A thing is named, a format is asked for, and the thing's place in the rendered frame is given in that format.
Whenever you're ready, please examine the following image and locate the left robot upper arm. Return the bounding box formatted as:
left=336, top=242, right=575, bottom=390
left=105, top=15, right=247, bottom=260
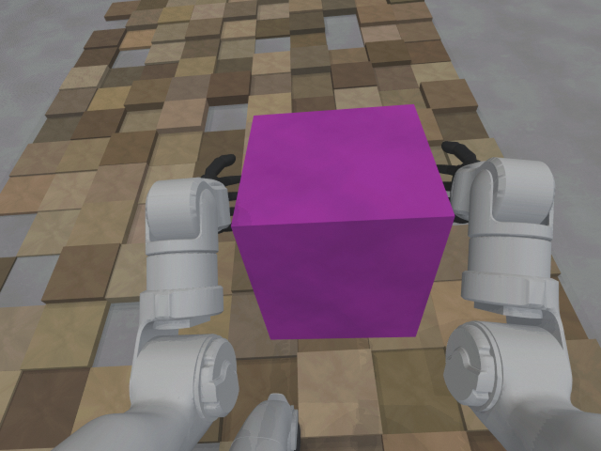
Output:
left=51, top=334, right=239, bottom=451

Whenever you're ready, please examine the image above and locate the carton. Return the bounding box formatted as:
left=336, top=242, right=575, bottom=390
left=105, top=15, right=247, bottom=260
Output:
left=231, top=104, right=455, bottom=340

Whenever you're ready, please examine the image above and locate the robot left thigh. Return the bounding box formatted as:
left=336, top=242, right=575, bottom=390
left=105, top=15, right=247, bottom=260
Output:
left=229, top=400, right=299, bottom=451

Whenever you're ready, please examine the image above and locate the right robot upper arm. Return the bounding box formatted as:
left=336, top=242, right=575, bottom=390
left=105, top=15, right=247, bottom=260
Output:
left=443, top=320, right=601, bottom=451

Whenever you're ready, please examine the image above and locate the robot right forearm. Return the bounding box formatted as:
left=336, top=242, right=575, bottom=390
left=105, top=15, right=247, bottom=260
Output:
left=450, top=157, right=572, bottom=392

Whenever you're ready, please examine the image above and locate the robot right hand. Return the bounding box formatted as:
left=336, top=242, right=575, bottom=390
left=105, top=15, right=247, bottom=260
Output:
left=437, top=141, right=480, bottom=224

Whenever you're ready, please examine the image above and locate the robot left forearm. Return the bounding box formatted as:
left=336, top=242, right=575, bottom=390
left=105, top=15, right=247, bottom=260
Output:
left=130, top=178, right=231, bottom=399

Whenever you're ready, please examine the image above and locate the robot left hand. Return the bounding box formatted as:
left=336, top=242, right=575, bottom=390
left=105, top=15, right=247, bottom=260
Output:
left=201, top=154, right=241, bottom=234

